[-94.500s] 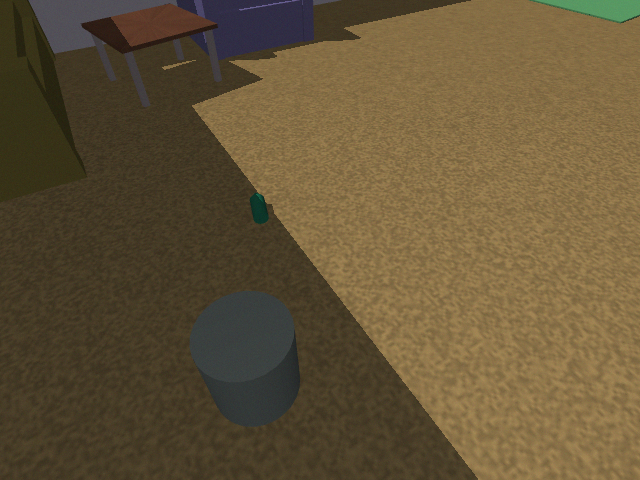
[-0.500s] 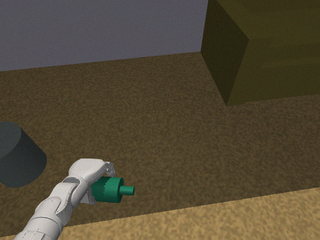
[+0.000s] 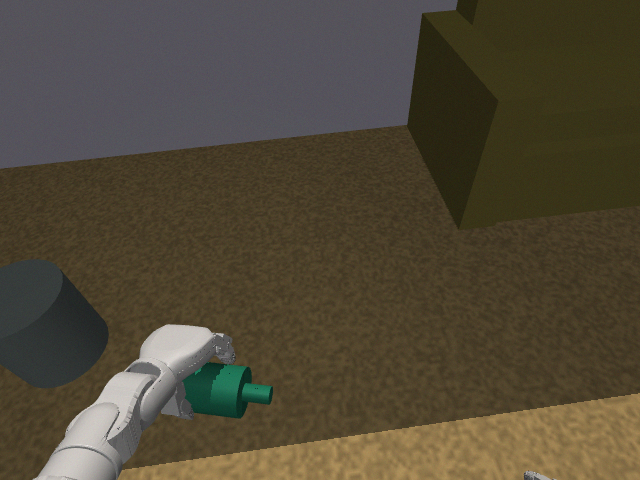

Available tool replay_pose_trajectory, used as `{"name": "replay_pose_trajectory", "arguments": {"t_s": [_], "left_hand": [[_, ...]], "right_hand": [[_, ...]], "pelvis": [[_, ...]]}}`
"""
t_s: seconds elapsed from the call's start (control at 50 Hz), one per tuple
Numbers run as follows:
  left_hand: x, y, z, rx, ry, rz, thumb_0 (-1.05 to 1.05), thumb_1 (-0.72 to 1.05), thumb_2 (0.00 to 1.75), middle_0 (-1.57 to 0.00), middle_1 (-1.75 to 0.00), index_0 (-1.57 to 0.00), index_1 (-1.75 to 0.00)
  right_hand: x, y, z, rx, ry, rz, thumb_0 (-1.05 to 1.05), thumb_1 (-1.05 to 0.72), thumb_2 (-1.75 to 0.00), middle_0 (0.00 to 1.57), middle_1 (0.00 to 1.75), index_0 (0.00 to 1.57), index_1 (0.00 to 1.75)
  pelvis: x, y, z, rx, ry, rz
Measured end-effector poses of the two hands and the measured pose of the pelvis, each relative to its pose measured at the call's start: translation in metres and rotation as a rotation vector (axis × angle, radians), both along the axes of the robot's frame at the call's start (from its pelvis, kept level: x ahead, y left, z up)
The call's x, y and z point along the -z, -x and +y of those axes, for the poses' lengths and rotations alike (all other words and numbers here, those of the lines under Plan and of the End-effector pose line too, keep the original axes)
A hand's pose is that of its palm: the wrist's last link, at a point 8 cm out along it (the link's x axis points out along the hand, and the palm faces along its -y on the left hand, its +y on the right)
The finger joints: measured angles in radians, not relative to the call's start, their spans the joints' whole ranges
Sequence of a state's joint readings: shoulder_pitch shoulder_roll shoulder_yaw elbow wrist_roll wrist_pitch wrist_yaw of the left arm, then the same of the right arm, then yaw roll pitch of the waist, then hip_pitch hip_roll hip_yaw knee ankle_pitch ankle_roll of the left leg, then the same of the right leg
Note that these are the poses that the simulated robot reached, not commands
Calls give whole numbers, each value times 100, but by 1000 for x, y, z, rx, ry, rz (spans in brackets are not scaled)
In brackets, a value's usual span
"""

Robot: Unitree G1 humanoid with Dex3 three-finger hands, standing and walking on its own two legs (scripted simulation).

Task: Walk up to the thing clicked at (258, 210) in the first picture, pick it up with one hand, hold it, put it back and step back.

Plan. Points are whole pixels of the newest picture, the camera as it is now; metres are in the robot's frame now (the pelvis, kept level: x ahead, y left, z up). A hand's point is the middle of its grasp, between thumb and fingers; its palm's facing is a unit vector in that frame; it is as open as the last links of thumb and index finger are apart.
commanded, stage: hold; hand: left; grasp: from above
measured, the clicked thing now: (211, 388) +0.31 +0.19 -0.09
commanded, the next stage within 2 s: crouch in 1.36 s
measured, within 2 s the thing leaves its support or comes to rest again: neither
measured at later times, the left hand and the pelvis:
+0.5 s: hand (186, 387) +0.28 +0.20 -0.03, palm faces -0.46 +0.02 -0.89, open 9.7 cm; pelvis -0.01 +0.00 +0.01, yaw +0 degrees
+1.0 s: hand (186, 375) +0.29 +0.20 -0.02, palm faces -0.48 +0.01 -0.88, open 9.8 cm; pelvis +0.01 +0.00 +0.01, yaw +0 degrees
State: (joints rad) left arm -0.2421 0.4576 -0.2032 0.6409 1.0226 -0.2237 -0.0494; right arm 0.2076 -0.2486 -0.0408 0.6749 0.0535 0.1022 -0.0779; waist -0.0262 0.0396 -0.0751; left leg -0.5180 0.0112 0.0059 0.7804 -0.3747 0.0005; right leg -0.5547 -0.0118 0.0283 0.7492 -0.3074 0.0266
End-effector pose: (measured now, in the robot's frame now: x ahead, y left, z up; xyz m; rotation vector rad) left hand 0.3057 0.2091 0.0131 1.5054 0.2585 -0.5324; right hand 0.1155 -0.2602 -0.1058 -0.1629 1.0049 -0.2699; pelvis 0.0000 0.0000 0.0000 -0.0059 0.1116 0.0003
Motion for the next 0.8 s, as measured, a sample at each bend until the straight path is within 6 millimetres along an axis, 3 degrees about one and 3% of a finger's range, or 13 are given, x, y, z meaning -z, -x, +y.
{"name": "replay_pose_trajectory", "arguments": {"t_s": [0.44,0.8], "left_hand": [[-15,16,-6,5,5,-22,1,8,44,-73,-45,-74,-42],[-29,6,-9,-5,3,-37,1,6,48,-71,-50,-72,-48]], "right_hand": [[-5,-1,0,-12,-2,-41,1,-91,-90,20,30,20,30],[-13,-22,2,-21,-7,-77,1,-92,-90,20,30,20,30]], "pelvis": [[-5,10,-3,2,-8,-37],[-11,0,-5,4,-10,-54]]}}
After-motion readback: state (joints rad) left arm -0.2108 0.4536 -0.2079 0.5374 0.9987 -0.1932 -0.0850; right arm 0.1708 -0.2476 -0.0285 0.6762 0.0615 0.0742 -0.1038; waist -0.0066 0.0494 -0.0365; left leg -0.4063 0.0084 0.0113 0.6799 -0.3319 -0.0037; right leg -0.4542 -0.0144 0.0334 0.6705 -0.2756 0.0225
